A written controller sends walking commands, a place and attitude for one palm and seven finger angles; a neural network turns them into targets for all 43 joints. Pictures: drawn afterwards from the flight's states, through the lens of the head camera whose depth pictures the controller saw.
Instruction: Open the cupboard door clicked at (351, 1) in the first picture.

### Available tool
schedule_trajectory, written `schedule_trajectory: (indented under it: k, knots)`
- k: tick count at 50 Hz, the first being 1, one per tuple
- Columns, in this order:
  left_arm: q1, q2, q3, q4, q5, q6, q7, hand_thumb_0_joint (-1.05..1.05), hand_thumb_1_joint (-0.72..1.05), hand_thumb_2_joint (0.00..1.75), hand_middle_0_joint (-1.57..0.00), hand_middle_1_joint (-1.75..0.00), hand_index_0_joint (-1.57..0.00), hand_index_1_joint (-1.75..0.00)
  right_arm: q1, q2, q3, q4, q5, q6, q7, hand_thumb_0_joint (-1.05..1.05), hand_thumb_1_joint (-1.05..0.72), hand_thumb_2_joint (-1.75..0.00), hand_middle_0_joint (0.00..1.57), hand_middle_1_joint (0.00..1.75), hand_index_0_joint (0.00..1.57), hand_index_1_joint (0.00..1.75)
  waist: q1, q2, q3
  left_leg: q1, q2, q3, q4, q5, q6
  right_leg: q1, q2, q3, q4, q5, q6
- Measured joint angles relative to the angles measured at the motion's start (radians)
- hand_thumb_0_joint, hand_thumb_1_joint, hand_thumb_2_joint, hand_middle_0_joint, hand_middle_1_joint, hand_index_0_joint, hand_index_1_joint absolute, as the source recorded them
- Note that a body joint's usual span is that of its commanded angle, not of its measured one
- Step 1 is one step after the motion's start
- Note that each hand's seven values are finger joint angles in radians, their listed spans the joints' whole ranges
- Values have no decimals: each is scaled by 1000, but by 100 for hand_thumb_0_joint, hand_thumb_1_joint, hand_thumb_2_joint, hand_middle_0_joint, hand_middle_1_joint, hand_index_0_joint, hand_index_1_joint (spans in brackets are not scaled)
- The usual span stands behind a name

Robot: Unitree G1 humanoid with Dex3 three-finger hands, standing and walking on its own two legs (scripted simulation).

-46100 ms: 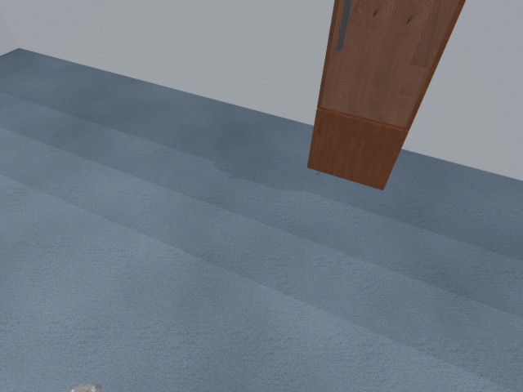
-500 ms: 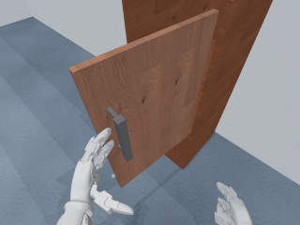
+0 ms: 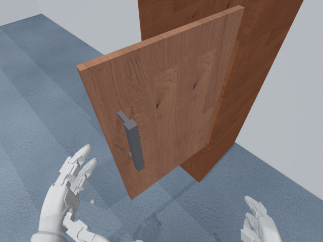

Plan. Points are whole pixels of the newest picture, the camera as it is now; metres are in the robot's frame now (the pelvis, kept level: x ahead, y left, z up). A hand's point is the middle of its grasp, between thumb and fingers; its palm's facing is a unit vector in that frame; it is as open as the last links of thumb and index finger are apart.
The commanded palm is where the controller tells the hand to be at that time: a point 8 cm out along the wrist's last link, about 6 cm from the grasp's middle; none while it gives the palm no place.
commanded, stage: draw the hand back to the body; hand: left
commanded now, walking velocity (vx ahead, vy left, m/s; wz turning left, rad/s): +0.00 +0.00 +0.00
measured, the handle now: (131, 143) +0.32 +0.10 +0.09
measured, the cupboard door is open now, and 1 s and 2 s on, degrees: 82 82 82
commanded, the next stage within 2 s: step back with the hand held close in 1.56 s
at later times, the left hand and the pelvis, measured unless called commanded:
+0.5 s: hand (63, 193) +0.19 +0.19 +0.13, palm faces +0.02 -1.00 -0.07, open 16.2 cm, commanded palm +0.15 +0.25 +0.15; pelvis +0.00 +0.03 +0.02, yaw +0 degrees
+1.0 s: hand (13, 168) +0.20 +0.26 +0.18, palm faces +0.36 -0.85 -0.38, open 11.3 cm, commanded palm +0.16 +0.31 +0.20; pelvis +0.01 +0.03 +0.05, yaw -2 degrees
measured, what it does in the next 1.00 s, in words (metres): rises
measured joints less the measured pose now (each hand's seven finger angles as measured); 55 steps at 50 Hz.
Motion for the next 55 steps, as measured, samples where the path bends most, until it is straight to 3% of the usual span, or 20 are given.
schedule_trajectory:
  k: [10, 25, 26, 30, 35, 42, 55]
  knots:
    - [-4, 20, 0, -82, 13, 65, 38, -1, -50, 30, -15, -30, -15, -30, 4, 27, 22, -12, 11, -9, -1, 1, -91, -90, 20, 30, 20, 30, 3, 6, -2, 38, -4, 13, -15, 4, 18, 41, -2, 13, -29, 16, 16]
    - [-2, 52, 53, -177, -6, 201, 28, -1, -47, 32, -15, -30, -15, -30, 10, 21, 52, 11, 18, -44, -6, 1, -91, -90, 20, 30, 20, 30, 20, 13, 6, 141, -15, 20, -94, 33, 34, 150, -10, 20, -121, 55, 35]
    - [-2, 65, 53, -185, 24, 211, 51, -1, -45, 32, -15, -30, -15, -30, 11, 22, 51, 15, 16, -43, -11, 1, -91, -90, 20, 30, 20, 30, 26, 10, 7, 154, -14, 23, -104, 36, 35, 161, -9, 24, -130, 58, 35]
    - [17, 106, 58, -211, 128, 251, 186, -1, -37, 36, -16, -30, -15, -30, 1, 28, 51, 33, 1, -21, -30, 1, -91, -90, 20, 30, 20, 30, 30, 7, 30, 233, -14, 33, -178, 64, 37, 235, -7, 33, -202, 88, 38]
    - [21, 117, 75, -201, 177, 266, 267, -1, -22, 42, -16, -30, -16, -30, -11, 24, 52, 62, -10, -8, -35, 1, -91, -90, 20, 30, 20, 30, 34, 9, 64, 326, -19, 39, -279, 108, 39, 326, -9, 40, -302, 133, 41]
    - [-7, 127, 116, -175, 193, 253, 296, -1, 1, 52, -17, -30, -17, -30, -34, 22, 49, 110, -20, -4, -32, 1, -91, -90, 20, 30, 20, 30, 43, 7, 101, 432, -27, 46, -397, 158, 40, 425, -13, 48, -409, 180, 44]
    - [-58, 152, 224, -167, 187, 233, 294, 0, 46, 72, -19, -30, -19, -30, -67, 23, 29, 148, -28, 14, -14, 1, -91, -90, 20, 30, 20, 30, 55, 9, 122, 533, -25, 55, -508, 199, 34, 518, -7, 57, -511, 219, 39]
